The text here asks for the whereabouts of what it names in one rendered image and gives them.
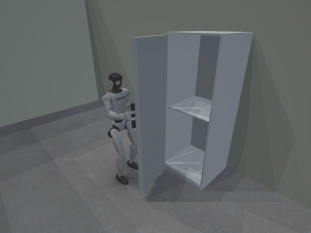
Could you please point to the robot left foot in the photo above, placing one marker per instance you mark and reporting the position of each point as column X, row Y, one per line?
column 133, row 165

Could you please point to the handle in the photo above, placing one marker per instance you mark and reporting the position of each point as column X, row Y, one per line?
column 133, row 122

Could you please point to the robot right hand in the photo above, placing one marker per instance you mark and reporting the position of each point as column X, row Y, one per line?
column 127, row 115

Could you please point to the fridge door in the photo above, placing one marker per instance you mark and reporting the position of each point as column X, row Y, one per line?
column 149, row 61

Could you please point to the robot right forearm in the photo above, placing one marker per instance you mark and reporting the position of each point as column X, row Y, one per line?
column 115, row 116

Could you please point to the left robot upper arm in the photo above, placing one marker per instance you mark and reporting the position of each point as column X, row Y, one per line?
column 127, row 104

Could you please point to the right robot upper arm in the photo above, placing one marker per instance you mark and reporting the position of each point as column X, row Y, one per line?
column 106, row 99

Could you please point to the robot left shin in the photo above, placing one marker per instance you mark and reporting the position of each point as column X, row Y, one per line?
column 132, row 155

